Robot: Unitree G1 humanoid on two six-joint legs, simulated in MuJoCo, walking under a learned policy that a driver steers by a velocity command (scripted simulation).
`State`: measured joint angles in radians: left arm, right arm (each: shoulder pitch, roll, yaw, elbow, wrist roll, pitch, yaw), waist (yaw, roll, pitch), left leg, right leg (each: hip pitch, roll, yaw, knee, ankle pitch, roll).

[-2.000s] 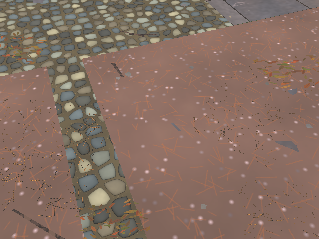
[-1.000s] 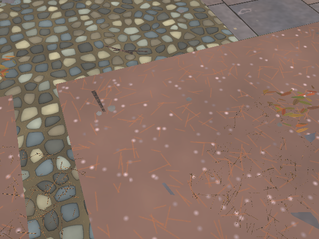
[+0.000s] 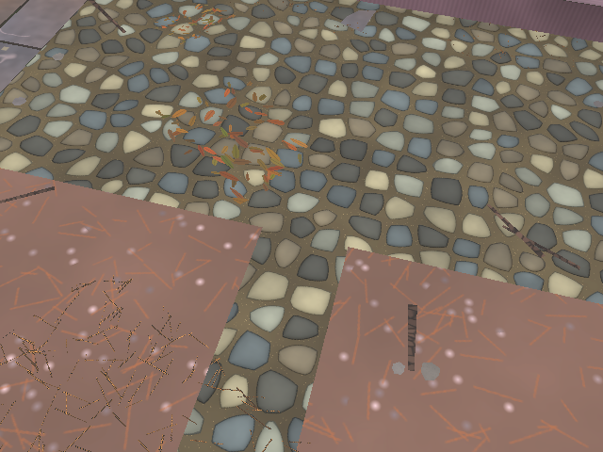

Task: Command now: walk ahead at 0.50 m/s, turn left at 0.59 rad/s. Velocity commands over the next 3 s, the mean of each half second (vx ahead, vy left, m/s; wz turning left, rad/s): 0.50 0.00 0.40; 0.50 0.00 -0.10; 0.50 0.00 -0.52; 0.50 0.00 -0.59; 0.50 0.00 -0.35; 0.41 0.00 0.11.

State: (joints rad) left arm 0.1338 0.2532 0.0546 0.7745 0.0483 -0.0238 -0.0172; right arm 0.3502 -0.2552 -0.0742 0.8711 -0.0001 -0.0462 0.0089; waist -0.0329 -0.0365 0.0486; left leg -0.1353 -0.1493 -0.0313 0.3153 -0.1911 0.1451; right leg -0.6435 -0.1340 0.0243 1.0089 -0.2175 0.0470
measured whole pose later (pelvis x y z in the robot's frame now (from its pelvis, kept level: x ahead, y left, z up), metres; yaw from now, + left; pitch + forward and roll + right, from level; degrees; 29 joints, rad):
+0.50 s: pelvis +0.29 -0.04 +0.00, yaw +11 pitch +0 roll -1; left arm 0.30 0.25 0.05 0.84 0.02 -0.08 -0.01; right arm 0.27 -0.28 -0.05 0.82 -0.04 -0.04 0.02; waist 0.00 0.04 0.03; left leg -0.47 -0.02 -0.07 1.10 -0.31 0.06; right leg -0.21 0.05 -0.06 0.37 -0.18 -0.07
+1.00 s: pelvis +0.53 +0.06 +0.00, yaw +6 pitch +0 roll +0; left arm 0.32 0.27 0.06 0.89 0.02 -0.02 -0.03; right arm 0.26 -0.23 -0.03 0.84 -0.02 -0.09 0.00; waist 0.01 -0.04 0.03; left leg -0.18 -0.02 0.14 0.35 -0.18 0.07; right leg -0.48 -0.05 0.01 1.09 -0.28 -0.06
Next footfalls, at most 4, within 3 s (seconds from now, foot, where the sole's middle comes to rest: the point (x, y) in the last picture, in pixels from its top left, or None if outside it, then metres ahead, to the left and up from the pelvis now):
0.30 right None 0.36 -0.11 -0.78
0.80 left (229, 404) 0.57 0.14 -0.78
1.36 right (302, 294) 0.86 -0.03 -0.78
1.88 left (276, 190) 1.21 0.03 -0.78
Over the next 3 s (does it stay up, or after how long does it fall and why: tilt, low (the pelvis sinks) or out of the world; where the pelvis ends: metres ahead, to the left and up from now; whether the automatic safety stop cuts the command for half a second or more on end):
stays up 1.48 -0.31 -0.02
